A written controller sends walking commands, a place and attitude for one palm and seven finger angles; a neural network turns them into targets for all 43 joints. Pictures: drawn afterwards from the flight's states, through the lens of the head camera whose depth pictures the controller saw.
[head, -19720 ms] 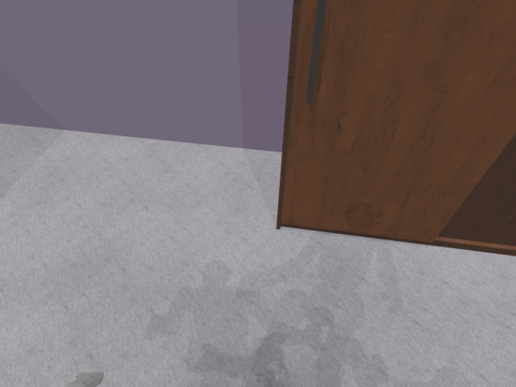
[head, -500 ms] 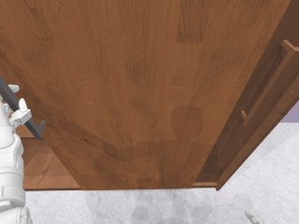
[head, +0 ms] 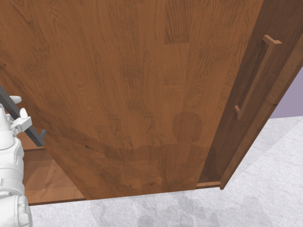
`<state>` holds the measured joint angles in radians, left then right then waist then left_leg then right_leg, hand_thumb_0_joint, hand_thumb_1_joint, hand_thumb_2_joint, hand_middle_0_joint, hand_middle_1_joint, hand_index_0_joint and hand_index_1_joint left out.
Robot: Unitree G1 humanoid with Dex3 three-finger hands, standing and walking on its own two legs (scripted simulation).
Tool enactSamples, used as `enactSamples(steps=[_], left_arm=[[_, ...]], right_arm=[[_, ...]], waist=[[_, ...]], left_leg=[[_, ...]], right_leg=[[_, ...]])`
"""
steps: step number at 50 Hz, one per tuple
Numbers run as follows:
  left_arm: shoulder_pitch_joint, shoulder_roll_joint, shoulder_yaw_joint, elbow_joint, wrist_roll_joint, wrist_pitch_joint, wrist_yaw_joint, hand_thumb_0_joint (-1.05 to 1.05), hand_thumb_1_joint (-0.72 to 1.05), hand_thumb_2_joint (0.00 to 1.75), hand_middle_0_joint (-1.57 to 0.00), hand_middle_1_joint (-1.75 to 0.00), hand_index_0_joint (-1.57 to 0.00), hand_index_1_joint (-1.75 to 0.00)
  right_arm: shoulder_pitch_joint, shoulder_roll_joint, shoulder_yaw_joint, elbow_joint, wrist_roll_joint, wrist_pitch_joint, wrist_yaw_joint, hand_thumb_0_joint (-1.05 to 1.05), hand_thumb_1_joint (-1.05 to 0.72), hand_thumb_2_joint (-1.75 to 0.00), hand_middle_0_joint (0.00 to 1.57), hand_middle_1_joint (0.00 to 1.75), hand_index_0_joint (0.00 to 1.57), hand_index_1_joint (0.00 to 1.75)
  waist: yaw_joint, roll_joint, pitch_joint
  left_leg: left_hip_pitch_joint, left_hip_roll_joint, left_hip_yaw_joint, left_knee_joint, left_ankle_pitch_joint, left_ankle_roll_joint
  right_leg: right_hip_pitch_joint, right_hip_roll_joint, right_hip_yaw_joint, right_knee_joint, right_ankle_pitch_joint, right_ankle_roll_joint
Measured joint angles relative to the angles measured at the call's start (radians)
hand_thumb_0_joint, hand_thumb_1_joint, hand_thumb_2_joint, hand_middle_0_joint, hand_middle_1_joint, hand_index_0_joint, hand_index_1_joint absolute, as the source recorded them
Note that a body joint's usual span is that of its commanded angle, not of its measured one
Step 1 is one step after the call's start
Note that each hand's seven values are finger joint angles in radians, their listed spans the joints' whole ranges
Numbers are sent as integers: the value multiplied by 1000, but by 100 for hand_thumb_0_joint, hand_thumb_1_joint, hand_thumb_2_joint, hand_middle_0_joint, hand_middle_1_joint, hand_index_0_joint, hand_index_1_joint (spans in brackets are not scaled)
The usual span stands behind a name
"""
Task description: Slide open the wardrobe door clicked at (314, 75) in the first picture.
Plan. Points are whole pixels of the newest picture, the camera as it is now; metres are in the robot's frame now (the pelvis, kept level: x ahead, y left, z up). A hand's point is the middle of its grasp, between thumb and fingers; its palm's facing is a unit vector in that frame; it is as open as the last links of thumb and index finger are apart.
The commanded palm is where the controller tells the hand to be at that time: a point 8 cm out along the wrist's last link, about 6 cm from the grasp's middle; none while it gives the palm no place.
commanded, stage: stop walking and hold the door there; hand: left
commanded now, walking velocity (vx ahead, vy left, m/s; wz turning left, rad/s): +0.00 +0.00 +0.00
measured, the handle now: (20, 109) +0.40 +0.39 +0.12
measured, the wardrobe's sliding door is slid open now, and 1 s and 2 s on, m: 0.48 0.48 0.48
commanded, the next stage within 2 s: loosen the grip on the handle in 1.40 s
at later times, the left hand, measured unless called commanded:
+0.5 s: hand (23, 121) +0.36 +0.36 +0.12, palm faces +0.50 -0.82 -0.29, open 6.2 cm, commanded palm +0.32 +0.38 +0.10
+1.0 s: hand (22, 122) +0.35 +0.36 +0.12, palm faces +0.39 -0.87 -0.30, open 5.9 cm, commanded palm +0.32 +0.38 +0.10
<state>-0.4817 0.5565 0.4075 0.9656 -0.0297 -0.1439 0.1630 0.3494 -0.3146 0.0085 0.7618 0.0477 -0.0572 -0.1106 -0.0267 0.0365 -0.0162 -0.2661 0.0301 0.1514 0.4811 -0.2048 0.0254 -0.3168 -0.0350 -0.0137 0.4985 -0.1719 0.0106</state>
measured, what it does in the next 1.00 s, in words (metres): steps to the left: right foot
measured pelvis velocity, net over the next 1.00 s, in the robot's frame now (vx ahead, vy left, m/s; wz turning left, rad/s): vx -0.06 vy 0.09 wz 0.01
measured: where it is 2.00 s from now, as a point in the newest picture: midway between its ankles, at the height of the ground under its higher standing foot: outside the picture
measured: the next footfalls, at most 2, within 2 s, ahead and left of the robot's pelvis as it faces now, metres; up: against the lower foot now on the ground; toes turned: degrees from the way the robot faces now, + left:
right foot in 0.82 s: -0.05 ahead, -0.01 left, +0.00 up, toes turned -2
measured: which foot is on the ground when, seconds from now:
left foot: down 0.00-1.00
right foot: down 0.00-0.50, up 0.52-0.80, down 0.82-1.00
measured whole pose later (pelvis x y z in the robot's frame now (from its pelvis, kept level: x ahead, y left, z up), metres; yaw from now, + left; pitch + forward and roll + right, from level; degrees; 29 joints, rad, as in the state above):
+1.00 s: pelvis -0.06 +0.09 +0.00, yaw +0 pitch +0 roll -1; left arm -0.60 0.46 0.24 0.84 -0.03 -0.10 0.11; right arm 0.28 -0.29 0.04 0.72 0.04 -0.03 -0.09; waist -0.01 0.06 0.04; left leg -0.34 -0.02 0.19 0.50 -0.17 0.11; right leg -0.20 0.02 -0.08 0.53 -0.34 -0.03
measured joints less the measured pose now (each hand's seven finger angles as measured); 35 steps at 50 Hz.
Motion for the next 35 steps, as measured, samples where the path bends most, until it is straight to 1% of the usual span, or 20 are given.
enactSamples(steps=[5, 10, 14, 16, 17, 19, 21, 22, 23, 24, 25, 26, 27, 28, 29, 31, 33, 35], left_arm=[[8, -10, -11, -18, -9, -7, 0, -5, 71, 83, -29, -124, -23, -137], [20, -19, -17, -46, -10, -6, -4, -5, 70, 83, -30, -125, -23, -137], [22, -27, -20, -66, -5, -7, -9, -6, 70, 83, -30, -125, -24, -137], [15, -34, -25, -76, -3, -10, -10, -6, 70, 84, -31, -125, -24, -137], [9, -40, -28, -80, -1, -12, -11, -6, 69, 84, -31, -126, -24, -137], [-8, -55, -38, -89, 7, -17, -18, -7, 69, 84, -32, -127, -24, -137], [-27, -71, -55, -105, 13, -17, -28, -7, 68, 84, -33, -128, -26, -137], [-37, -79, -63, -113, 18, -18, -36, -7, 67, 84, -33, -129, -26, -137], [-48, -86, -72, -121, 21, -20, -44, -7, 66, 84, -34, -130, -27, -137], [-60, -94, -84, -131, 23, -19, -49, -8, 66, 84, -34, -131, -28, -137], [-67, -98, -96, -142, 21, -19, -52, -8, 65, 84, -35, -131, -29, -137], [-69, -101, -109, -153, 16, -21, -50, -8, 65, 83, -35, -132, -29, -136], [-68, -105, -119, -164, 9, -22, -45, -8, 65, 83, -35, -132, -29, -136], [-66, -111, -127, -176, 3, -20, -38, -8, 66, 82, -35, -132, -28, -136], [-67, -117, -133, -184, -1, -17, -31, -8, 67, 82, -34, -132, -28, -136], [-73, -125, -148, -198, -10, -7, -24, -8, 68, 81, -32, -132, -27, -136], [-84, -128, -160, -207, -12, 8, -24, -7, 69, 80, -31, -132, -26, -137], [-95, -127, -171, -215, -15, 27, -26, -7, 70, 79, -30, -133, -26, -137]], right_arm=[[-15, 1, -4, 6, 1, 1, 2, 1, -90, -90, 20, 30, 20, 30], [-47, 6, -4, -1, 1, 2, 2, 1, -90, -90, 20, 30, 20, 30], [-77, 4, -7, -22, -2, 11, 3, 1, -90, -90, 20, 30, 20, 30], [-96, -5, -13, -33, -2, 19, 3, 1, -90, -90, 20, 30, 20, 30], [-106, -12, -17, -38, -3, 25, 4, 1, -90, -90, 20, 30, 20, 30], [-122, -28, -28, -42, -1, 36, 5, 1, -90, -90, 20, 30, 20, 30], [-135, -42, -37, -39, 0, 42, 4, 1, -90, -90, 20, 30, 20, 30], [-140, -47, -40, -37, -1, 43, 4, 1, -90, -90, 20, 30, 20, 30], [-144, -50, -41, -34, -3, 44, 3, 1, -90, -90, 20, 30, 20, 30], [-147, -51, -42, -33, -4, 46, 2, 1, -90, -90, 20, 30, 20, 30], [-152, -50, -42, -35, -6, 49, 0, 1, -90, -90, 20, 30, 20, 30], [-156, -46, -42, -42, -6, 53, 0, 1, -91, -90, 20, 30, 20, 30], [-157, -40, -41, -53, -7, 53, 2, 1, -91, -90, 20, 30, 20, 30], [-158, -30, -38, -63, -6, 49, 5, 1, -91, -90, 20, 30, 20, 30], [-158, -18, -34, -68, -5, 42, 10, 1, -91, -90, 20, 30, 20, 30], [-154, 11, -20, -71, -1, 28, 22, 1, -91, -90, 19, 30, 20, 30], [-148, 42, -3, -67, 1, 17, 33, 1, -91, -90, 20, 30, 20, 30], [-138, 68, 17, -67, 0, 11, 38, 1, -90, -90, 20, 30, 20, 30]], waist=[[16, 10, 3], [26, 13, 4], [26, 19, 7], [22, 26, 13], [19, 31, 17], [16, 38, 23], [12, 33, 28], [9, 26, 30], [1, 15, 32], [-5, 2, 40], [-1, -10, 51], [6, -12, 59], [13, -7, 66], [18, 3, 75], [22, 12, 84], [29, 25, 97], [38, 27, 102], [44, 22, 104]], left_leg=[[-4, 4, -2, 6, -8, -3], [-3, 4, -5, 10, -14, -3], [-17, 4, -14, 26, -20, -3], [-36, 1, -24, 49, -26, -3], [-51, -1, -31, 69, -31, -10], [-80, -15, -64, 132, -99, -31], [-92, -31, -96, 182, -169, -39], [-86, -34, -106, 176, -179, -40], [-79, -35, -94, 149, -138, -40], [-74, -41, -72, 123, -59, -34], [-69, -56, -57, 116, -33, -13], [-67, -63, -44, 114, -35, 13], [-67, -62, -34, 112, -44, 33], [-65, -58, -28, 106, -46, 46], [-62, -53, -24, 95, -42, 54], [-54, -47, -19, 66, -21, 62], [-51, -47, -12, 40, -1, 67], [-53, -52, -3, 20, 15, 70]], right_leg=[[2, 4, -3, -4, -3, -1], [4, 3, -5, -2, -9, 0], [0, 1, -14, 2, -13, 2], [-9, -4, -23, 12, -15, 4], [-14, -8, -28, 19, -17, 6], [-29, -22, -36, 39, -22, 14], [-44, -48, -39, 59, -28, 28], [-52, -65, -40, 71, -31, 37], [-61, -86, -40, 87, -35, 48], [-66, -110, -40, 103, -41, 60], [-74, -126, -30, 117, -44, 59], [-90, -129, -20, 156, -99, 51], [-115, -119, -14, 236, -184, 42], [-137, -103, -15, 328, -251, 34], [-151, -86, -24, 409, -292, 31], [-152, -58, -56, 501, -337, 35], [-131, -33, -85, 513, -341, 37], [-94, -10, -98, 467, -329, 34]])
